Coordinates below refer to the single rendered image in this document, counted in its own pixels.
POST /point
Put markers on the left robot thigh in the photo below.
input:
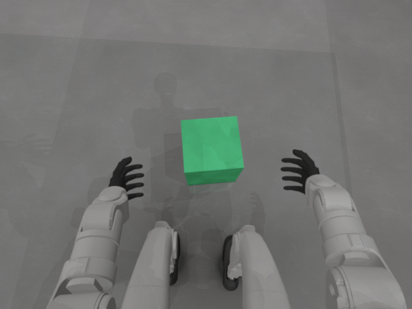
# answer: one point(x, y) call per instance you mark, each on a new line
point(149, 286)

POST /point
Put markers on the left robot upper arm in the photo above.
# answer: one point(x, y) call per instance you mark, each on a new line
point(94, 300)

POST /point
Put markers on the right robot hand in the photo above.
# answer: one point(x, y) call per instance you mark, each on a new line
point(308, 169)

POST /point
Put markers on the robot left foot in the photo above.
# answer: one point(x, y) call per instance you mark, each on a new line
point(174, 275)

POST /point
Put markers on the right robot upper arm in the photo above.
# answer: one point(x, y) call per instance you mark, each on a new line
point(353, 287)

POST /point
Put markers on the left robot hand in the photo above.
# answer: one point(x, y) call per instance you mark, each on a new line
point(120, 179)

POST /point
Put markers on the carton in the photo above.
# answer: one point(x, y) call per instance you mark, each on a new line
point(211, 150)

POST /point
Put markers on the robot right forearm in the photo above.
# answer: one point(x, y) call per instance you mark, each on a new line
point(345, 241)

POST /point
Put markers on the robot left forearm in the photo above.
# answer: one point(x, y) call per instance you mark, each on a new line
point(92, 267)

